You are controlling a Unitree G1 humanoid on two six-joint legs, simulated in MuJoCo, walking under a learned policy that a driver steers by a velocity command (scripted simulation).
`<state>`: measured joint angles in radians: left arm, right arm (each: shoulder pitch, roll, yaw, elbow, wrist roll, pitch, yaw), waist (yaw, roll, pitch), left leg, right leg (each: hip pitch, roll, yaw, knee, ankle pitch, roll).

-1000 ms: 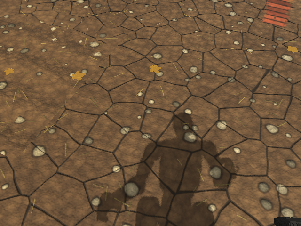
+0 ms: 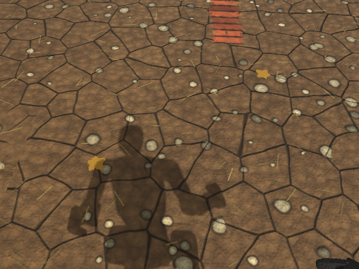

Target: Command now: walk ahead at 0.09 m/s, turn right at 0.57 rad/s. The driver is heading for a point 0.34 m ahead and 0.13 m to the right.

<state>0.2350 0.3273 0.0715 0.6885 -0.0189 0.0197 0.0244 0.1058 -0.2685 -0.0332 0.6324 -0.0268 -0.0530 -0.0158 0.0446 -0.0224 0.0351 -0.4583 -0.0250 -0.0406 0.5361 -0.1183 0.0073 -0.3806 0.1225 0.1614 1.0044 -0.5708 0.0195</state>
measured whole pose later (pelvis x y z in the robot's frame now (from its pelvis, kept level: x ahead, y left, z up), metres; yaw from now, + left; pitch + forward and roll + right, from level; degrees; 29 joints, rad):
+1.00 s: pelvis +0.04 -0.01 +0.02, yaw -33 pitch +1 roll +0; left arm 0.20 0.35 0.10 0.64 -0.01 0.05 0.03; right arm 0.17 -0.26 -0.06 0.73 0.00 -0.01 -0.01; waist -0.01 -0.04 0.03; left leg -0.23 0.00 -0.02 0.44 -0.24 0.02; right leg -0.46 0.08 0.14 1.05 -0.44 0.07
